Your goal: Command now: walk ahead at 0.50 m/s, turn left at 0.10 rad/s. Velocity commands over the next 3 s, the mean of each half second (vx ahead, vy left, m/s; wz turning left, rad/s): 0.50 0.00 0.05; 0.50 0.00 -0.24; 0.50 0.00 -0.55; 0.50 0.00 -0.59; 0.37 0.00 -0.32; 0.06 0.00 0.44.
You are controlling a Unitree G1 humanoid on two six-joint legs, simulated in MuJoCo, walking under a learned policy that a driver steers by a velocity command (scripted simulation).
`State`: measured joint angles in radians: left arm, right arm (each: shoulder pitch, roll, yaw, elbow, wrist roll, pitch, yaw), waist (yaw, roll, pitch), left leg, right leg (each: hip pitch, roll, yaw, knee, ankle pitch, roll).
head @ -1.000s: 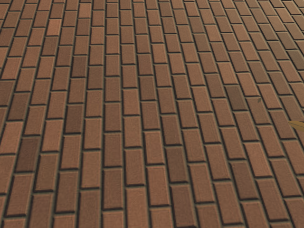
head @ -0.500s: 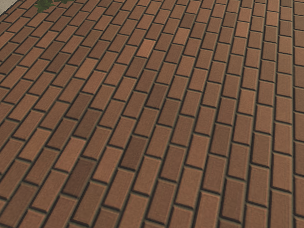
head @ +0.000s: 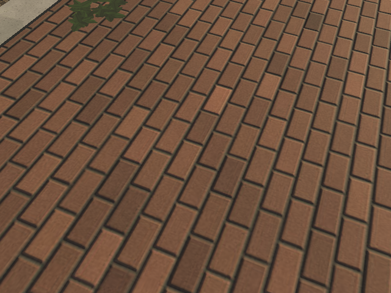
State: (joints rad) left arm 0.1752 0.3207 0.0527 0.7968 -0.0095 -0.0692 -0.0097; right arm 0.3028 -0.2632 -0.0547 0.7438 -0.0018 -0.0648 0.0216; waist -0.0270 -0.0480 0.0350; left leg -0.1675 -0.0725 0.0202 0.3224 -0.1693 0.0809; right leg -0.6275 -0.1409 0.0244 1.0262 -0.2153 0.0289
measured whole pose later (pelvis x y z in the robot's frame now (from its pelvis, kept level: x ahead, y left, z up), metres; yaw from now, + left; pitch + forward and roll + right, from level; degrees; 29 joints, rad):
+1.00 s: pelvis +0.57 -0.01 +0.00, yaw -10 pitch +1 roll +1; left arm 0.28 0.32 0.07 0.83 -0.03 -0.04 0.01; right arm 0.21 -0.25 -0.06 0.85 -0.01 -0.10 0.01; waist -0.01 -0.06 0.03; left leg -0.22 -0.01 0.11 0.38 -0.17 0.03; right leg -0.53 -0.08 0.05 1.13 -0.30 -0.02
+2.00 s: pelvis +1.08 -0.22 -0.01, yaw -45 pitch +1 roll +2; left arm 0.30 0.31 0.08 0.70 -0.03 -0.01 0.01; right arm 0.19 -0.26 -0.06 0.80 -0.01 -0.10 0.01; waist -0.01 -0.05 0.02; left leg -0.26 -0.03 0.06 0.42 -0.18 0.02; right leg -0.50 -0.03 0.07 1.17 -0.35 -0.02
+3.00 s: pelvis +1.28 -0.45 +0.00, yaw -36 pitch +3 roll -2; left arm 0.06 0.32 0.09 0.79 0.00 0.02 0.04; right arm 0.19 -0.31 -0.08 0.74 0.01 0.02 -0.01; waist -0.02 -0.03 0.06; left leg -0.31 -0.01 -0.03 0.47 -0.21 0.05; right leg -0.53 0.00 0.01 1.08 -0.44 0.06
